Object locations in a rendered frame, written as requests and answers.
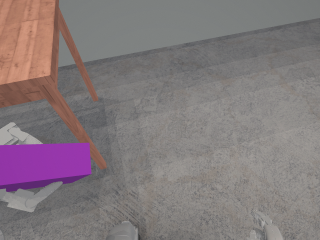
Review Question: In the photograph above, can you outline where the robot right hand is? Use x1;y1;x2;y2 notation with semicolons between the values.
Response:
246;209;284;240

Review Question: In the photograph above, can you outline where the left robot shin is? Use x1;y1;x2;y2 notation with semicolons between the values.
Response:
121;221;132;225

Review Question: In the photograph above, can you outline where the table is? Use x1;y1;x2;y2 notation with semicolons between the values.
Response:
0;0;107;170

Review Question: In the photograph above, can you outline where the robot left hand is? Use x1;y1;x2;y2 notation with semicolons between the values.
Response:
0;122;63;212

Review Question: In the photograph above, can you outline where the sponge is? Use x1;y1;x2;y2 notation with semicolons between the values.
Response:
0;143;92;192

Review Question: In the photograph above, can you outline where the left robot thigh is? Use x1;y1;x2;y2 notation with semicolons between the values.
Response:
105;223;139;240

